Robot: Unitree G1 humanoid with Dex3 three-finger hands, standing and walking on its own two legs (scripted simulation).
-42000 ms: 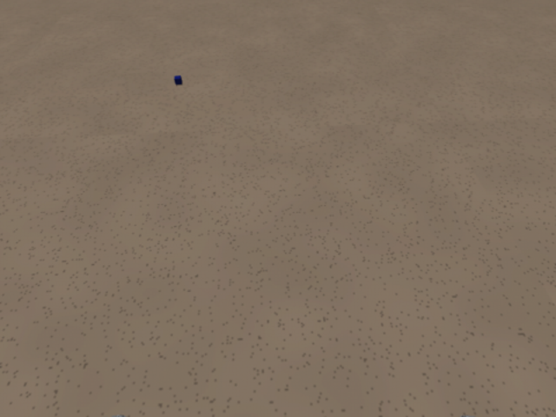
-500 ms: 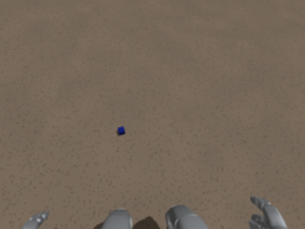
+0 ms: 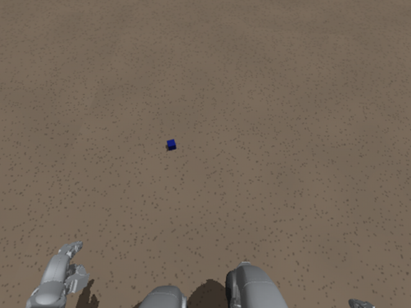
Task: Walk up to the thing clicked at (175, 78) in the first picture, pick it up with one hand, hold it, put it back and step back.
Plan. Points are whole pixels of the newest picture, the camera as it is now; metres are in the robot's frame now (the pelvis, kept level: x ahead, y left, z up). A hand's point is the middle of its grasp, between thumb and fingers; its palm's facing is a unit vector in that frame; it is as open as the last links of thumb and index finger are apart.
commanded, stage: step back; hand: left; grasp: from above
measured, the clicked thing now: (171, 144) +0.90 +0.18 -0.73
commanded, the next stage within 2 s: stand in 1.54 s
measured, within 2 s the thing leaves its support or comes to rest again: neither
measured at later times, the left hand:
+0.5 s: hand out of the picture -0.11 +0.22 -0.13, palm faces -0.04 -0.92 -0.40, open 7.4 cm
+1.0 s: hand out of the picture -0.11 +0.21 -0.12, palm faces +0.01 -0.92 -0.38, open 7.4 cm
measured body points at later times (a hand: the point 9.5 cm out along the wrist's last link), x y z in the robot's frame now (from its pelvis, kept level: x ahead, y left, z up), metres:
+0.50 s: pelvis -0.16 -0.06 +0.01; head -0.15 -0.07 +0.46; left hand -0.11 +0.26 -0.10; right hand -0.06 -0.39 -0.10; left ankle -0.07 +0.09 -0.67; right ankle -0.18 -0.18 -0.71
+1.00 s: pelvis -0.18 -0.07 +0.02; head -0.17 -0.07 +0.47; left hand -0.11 +0.25 -0.10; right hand -0.14 -0.39 -0.10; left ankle -0.19 +0.07 -0.71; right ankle -0.12 -0.19 -0.70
